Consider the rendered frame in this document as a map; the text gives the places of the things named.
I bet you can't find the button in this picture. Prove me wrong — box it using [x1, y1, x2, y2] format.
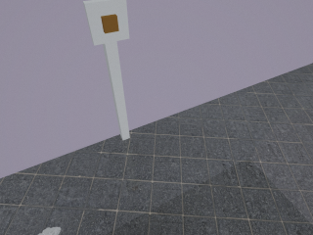
[101, 14, 119, 33]

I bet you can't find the panel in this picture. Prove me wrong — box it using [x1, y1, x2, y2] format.
[82, 0, 130, 141]

